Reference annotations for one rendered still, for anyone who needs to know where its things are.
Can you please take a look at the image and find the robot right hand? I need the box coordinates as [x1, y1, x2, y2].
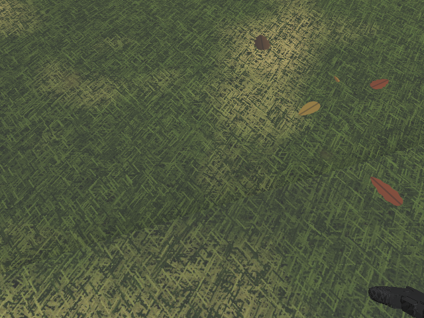
[368, 286, 424, 318]

